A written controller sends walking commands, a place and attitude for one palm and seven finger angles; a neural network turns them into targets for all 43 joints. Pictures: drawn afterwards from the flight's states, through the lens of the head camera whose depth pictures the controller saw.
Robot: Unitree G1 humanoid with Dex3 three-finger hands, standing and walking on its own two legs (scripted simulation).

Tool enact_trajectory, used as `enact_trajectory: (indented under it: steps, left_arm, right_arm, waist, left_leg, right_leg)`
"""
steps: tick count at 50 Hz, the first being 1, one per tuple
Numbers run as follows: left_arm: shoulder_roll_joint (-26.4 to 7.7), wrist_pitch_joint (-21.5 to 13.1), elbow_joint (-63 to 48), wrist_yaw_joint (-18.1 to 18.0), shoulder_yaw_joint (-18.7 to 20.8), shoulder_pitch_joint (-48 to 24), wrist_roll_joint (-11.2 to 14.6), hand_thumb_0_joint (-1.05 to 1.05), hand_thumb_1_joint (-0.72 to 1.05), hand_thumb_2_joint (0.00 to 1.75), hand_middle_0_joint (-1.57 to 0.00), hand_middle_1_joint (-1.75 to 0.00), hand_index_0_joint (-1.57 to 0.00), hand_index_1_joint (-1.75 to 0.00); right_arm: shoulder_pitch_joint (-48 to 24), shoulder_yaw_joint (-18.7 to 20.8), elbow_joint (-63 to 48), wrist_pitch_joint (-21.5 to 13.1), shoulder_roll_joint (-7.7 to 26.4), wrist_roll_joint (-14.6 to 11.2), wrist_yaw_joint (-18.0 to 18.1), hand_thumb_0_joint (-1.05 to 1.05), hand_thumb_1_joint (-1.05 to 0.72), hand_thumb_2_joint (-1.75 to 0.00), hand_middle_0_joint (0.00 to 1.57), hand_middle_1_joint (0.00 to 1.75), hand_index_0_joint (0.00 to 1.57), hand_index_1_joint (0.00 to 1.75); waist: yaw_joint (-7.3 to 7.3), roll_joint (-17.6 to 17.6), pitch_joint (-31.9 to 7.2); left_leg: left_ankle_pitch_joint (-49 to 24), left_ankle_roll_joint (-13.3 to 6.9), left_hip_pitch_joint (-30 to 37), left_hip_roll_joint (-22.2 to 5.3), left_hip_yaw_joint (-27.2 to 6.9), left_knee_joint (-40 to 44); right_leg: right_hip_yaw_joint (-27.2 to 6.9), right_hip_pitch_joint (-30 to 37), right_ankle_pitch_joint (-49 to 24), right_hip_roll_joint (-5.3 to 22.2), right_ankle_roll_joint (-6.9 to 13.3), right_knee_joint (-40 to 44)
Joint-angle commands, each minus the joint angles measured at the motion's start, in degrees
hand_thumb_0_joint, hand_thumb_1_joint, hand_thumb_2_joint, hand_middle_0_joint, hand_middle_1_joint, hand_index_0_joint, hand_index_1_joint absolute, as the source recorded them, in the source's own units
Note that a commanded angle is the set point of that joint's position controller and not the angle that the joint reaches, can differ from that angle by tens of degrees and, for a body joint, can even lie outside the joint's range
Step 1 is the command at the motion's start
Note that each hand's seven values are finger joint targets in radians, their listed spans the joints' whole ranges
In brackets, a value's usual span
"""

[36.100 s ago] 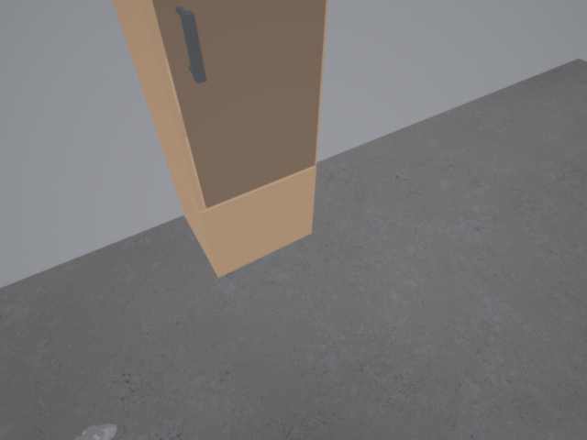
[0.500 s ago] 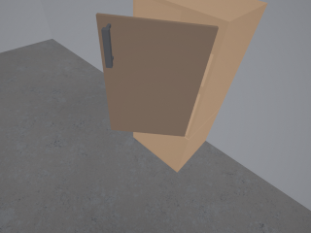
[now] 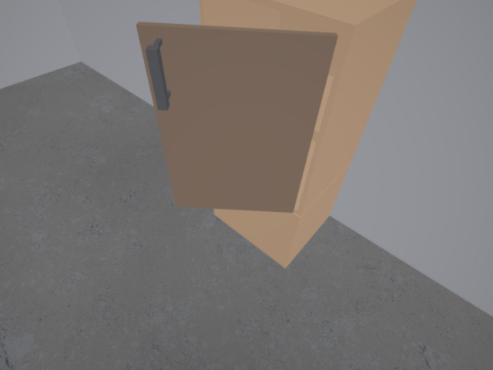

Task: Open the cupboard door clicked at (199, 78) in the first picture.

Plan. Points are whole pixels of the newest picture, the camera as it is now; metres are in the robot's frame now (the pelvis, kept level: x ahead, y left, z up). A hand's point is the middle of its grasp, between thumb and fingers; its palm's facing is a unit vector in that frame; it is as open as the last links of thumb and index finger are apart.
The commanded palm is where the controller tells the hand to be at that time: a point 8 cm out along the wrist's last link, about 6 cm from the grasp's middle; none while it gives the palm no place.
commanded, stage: look again from close up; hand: left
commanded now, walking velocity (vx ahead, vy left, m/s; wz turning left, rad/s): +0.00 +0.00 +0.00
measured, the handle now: (160, 75) +0.65 +0.24 +0.15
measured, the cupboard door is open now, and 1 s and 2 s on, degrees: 38 38 38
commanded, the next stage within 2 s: shuffle to correct the standing spot in 0.24 s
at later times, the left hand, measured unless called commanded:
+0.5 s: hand out of the picture +0.03 +0.15 -0.18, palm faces +0.01 -0.99 -0.17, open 7.4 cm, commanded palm none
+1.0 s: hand (150, 367) +0.16 +0.19 -0.18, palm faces +0.00 -0.98 -0.20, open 7.3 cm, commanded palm none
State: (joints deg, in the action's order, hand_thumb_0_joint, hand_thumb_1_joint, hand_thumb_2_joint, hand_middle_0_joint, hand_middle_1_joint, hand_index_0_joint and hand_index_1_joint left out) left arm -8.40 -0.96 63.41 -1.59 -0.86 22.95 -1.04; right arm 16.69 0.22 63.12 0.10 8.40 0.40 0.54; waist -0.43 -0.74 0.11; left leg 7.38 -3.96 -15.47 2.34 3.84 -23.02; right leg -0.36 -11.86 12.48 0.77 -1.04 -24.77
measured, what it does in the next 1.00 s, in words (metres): walks ahead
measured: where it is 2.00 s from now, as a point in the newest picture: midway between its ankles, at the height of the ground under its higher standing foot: outside the picture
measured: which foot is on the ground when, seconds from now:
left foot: down 0.00-1.00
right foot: down 0.00-0.70, up 0.72-1.00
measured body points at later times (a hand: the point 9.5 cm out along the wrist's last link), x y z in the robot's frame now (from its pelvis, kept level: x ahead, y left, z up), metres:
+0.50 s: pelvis +0.03 -0.01 +0.00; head +0.03 -0.01 +0.45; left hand +0.03 +0.21 -0.16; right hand +0.02 -0.23 -0.16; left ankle +0.06 +0.07 -0.74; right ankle +0.01 -0.13 -0.74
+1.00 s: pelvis +0.11 +0.01 +0.00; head +0.15 +0.02 +0.45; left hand +0.16 +0.24 -0.16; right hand +0.07 -0.18 -0.16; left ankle +0.06 +0.07 -0.74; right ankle +0.15 -0.12 -0.71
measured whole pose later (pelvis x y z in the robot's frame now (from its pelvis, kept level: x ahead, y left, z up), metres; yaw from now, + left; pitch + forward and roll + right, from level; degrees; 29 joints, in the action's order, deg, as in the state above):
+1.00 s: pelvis +0.11 +0.01 +0.00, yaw -1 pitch -1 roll +0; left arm -10.4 1.4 58.3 -2.1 1.9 10.7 -0.9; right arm 18.7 -0.8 63.0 -1.1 4.0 0.7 2.6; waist 0.6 -1.4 6.0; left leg 16.8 -4.9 -4.3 3.0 5.3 -22.1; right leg 2.3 -22.9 17.0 2.7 -0.3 -42.5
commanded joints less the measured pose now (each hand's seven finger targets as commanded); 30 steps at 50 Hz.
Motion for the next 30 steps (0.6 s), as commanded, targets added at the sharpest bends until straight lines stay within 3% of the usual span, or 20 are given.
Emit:
enact_trajectory:
  steps: [1,7,17,19,21,23,26,28,30]
  left_arm:
    - [-4.37,-0.81,-1.79,-0.67,0.59,3.48,-0.01,0.00,0.90,0.90,-0.20,-0.30,-0.20,-0.30]
    - [-4.90,-0.92,-1.85,-0.78,0.59,2.46,0.13,0.00,0.90,0.90,-0.20,-0.30,-0.20,-0.30]
    - [-5.11,-0.83,-2.49,-0.77,0.67,0.49,0.25,0.00,0.90,0.90,-0.20,-0.30,-0.20,-0.30]
    - [-5.05,-0.71,-2.38,-0.59,0.95,0.85,0.06,0.00,0.90,0.90,-0.20,-0.30,-0.20,-0.30]
    - [-5.48,-0.43,-2.68,-0.30,1.40,1.12,-0.26,0.00,0.90,0.90,-0.20,-0.30,-0.20,-0.30]
    - [-6.02,-0.35,-3.14,0.00,1.85,1.85,-0.32,0.00,0.90,0.90,-0.20,-0.30,-0.20,-0.30]
    - [-7.16,-0.43,-3.38,0.13,2.69,2.91,-0.23,0.00,0.90,0.90,-0.20,-0.30,-0.20,-0.30]
    - [-8.16,-0.67,-3.21,0.04,3.37,4.34,-0.01,0.00,0.90,0.90,-0.20,-0.30,-0.20,-0.30]
    - [-8.71,-0.83,-3.33,-0.12,3.86,5.01,-0.13,0.00,0.90,0.90,-0.20,-0.30,-0.20,-0.30]
  right_arm:
    - [2.55,0.94,-1.91,-1.42,6.14,0.08,0.68,0.00,-0.90,-0.90,0.20,0.30,0.20,0.30]
    - [2.61,0.63,-1.31,-1.74,5.70,0.04,0.77,0.00,-0.90,-0.90,0.20,0.30,0.20,0.30]
    - [2.25,0.39,-0.89,-1.88,5.70,0.13,0.90,0.00,-0.90,-0.90,0.20,0.30,0.20,0.30]
    - [3.40,0.43,-0.50,-1.66,5.76,0.40,0.74,0.00,-0.90,-0.90,0.20,0.30,0.20,0.30]
    - [3.23,0.68,-0.88,-1.31,6.17,0.52,0.51,0.00,-0.90,-0.90,0.20,0.30,0.20,0.30]
    - [2.95,0.75,-1.63,-1.16,6.03,0.65,0.34,0.00,-0.90,-0.90,0.20,0.30,0.20,0.30]
    - [2.99,0.59,-2.77,-1.42,5.07,0.69,0.18,0.00,-0.90,-0.90,0.20,0.30,0.20,0.30]
    - [2.48,0.51,-3.57,-1.77,4.45,0.74,0.10,0.00,-0.90,-0.90,0.20,0.30,0.20,0.30]
    - [2.32,0.66,-4.26,-1.96,4.39,0.76,0.06,0.00,-0.90,-0.90,0.20,0.30,0.20,0.30]
  waist:
    - [0.64,-1.01,3.81]
    - [0.57,0.85,3.55]
    - [0.46,0.31,3.47]
    - [0.40,0.73,2.37]
    - [0.04,0.54,4.66]
    - [-0.35,-0.62,6.51]
    - [-0.78,-4.66,7.75]
    - [-1.15,-8.00,7.43]
    - [-1.00,-7.83,8.03]
  left_leg:
    - [10.99,1.27,1.56,-8.28,-9.89,6.86]
    - [8.07,1.54,2.25,-8.22,-8.90,6.24]
    - [4.30,1.69,3.40,-8.23,-8.21,5.51]
    - [10.79,1.64,3.34,-7.93,-7.90,5.29]
    - [17.21,1.19,0.88,-7.65,-8.02,4.68]
    - [19.06,1.16,-1.51,-6.65,-7.22,2.52]
    - [15.03,1.66,-5.06,-4.23,-3.55,-3.91]
    - [12.68,2.39,-8.07,-3.01,-0.75,-9.89]
    - [12.51,2.56,-8.90,-3.30,0.32,-11.99]
  right_leg:
    - [-5.55,-4.81,3.74,4.36,3.15,5.95]
    - [-5.67,-3.46,1.43,4.57,3.21,5.91]
    - [-5.41,-2.17,-0.95,4.59,3.16,5.84]
    - [-5.30,-1.65,5.01,4.31,3.58,5.17]
    - [-5.89,-2.92,11.49,4.22,4.24,4.93]
    - [-7.97,-3.66,15.98,5.04,5.11,6.18]
    - [-12.16,-1.20,17.11,8.04,7.28,8.36]
    - [-16.24,2.12,13.30,11.59,9.44,9.77]
    - [-16.62,3.37,5.72,13.48,10.80,8.44]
